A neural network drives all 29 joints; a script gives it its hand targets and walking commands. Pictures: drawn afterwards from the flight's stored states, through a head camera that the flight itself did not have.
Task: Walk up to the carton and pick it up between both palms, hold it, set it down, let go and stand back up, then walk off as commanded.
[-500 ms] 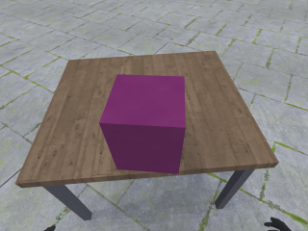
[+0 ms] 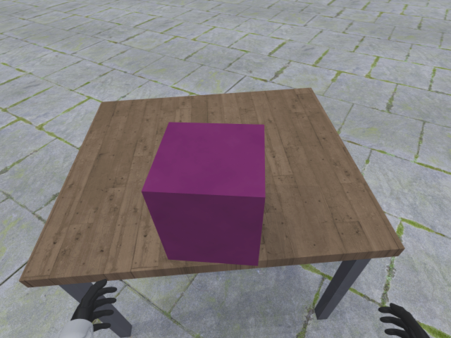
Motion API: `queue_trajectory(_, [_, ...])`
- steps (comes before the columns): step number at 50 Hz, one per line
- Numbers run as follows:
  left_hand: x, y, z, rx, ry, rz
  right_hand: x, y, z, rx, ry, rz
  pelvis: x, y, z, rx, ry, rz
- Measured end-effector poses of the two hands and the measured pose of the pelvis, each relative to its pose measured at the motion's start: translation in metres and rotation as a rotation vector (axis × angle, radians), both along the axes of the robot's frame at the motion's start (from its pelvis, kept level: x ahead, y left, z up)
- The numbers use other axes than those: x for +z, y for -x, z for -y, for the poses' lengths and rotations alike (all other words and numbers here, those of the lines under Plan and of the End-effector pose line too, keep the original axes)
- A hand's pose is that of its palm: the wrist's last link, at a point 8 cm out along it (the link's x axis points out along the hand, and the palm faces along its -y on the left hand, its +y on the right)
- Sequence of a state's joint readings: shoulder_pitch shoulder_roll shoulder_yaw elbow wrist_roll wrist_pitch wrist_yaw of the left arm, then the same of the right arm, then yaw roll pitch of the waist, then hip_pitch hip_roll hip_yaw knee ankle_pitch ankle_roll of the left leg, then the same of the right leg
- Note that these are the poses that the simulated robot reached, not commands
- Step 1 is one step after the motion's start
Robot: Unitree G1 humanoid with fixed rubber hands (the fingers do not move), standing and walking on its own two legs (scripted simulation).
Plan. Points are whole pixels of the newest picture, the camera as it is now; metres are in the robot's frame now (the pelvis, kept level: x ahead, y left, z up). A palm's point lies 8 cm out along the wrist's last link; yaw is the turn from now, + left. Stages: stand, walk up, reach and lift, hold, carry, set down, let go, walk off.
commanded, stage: reach and lift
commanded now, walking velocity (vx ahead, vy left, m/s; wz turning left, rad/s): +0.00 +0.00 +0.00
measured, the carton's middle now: (214, 195) +0.43 +0.05 +0.00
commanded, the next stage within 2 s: none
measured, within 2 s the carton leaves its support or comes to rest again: neither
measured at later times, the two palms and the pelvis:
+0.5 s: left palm (83, 328) +0.18 +0.27 -0.04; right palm (382, 336) +0.15 -0.22 -0.03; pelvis +0.01 +0.03 +0.02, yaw +1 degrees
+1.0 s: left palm (87, 315) +0.19 +0.25 -0.01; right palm (343, 322) +0.17 -0.16 -0.01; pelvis +0.01 +0.02 +0.02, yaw +1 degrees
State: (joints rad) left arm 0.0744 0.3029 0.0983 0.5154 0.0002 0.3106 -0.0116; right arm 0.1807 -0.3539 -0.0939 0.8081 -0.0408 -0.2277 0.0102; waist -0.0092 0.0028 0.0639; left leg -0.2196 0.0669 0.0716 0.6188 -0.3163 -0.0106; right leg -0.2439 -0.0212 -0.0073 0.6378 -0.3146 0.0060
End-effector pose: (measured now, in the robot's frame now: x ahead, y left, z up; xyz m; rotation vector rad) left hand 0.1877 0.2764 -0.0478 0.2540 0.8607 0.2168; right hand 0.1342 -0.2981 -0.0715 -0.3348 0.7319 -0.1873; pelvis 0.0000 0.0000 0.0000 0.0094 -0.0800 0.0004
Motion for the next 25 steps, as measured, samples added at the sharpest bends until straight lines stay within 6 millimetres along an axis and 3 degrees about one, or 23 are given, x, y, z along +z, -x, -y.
queue_trajectory(12, [0.005, 0.008, -0.024, -0.008, 0.041, 0.041, 0.026, -0.014, -0.055, -0.002, -0.032, 0.089, 0.011, -0.005, -0.029, 0.004, 0.036, 0.058])
queue_trajectory(18, [0.008, 0.008, -0.011, -0.057, 0.054, 0.108, 0.034, -0.017, -0.07, 0.02, -0.054, 0.119, 0.013, -0.007, -0.036, 0.006, 0.043, 0.062])
queue_trajectory(25, [0.012, 0.009, 0.009, -0.093, 0.075, 0.175, 0.039, -0.02, -0.074, 0.009, -0.1, 0.169, 0.015, -0.009, -0.033, 0.008, 0.037, 0.06])
